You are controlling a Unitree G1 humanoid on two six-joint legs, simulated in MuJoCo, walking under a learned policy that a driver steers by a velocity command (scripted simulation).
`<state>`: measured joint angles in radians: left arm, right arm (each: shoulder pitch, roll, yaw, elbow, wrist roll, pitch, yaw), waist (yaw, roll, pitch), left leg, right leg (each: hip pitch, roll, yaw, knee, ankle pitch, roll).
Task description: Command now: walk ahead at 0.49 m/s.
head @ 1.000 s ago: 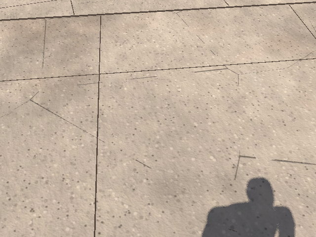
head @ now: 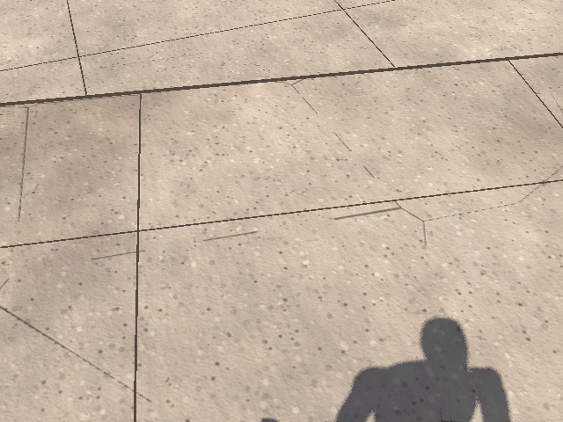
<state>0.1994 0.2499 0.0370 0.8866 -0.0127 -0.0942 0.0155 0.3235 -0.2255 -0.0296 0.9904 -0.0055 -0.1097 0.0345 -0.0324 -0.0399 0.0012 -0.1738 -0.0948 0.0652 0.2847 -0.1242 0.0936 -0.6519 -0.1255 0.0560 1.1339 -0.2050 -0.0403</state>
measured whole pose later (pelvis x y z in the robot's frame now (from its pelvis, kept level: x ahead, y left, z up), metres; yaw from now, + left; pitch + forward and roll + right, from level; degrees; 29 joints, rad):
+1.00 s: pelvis +0.53 +0.01 -0.02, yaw +20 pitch +2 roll +0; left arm 0.22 0.26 0.05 0.87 -0.02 -0.13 0.00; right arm 0.20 -0.26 -0.08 0.79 0.01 -0.06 0.03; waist 0.00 -0.01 0.05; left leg -0.38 -0.10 0.02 0.53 -0.18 0.11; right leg -0.39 -0.05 0.02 1.25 -0.40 -0.02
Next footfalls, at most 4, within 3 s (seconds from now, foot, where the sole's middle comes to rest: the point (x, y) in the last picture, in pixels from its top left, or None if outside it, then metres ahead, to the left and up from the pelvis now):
0.30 right None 0.34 -0.17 -0.78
0.88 left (244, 386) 0.61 0.10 -0.78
1.36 right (266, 272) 0.95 0.04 -0.78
1.88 left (132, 272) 0.96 0.42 -0.78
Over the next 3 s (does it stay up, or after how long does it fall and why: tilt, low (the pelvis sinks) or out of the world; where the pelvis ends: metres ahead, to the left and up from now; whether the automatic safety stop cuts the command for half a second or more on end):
stays up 1.23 0.54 -0.01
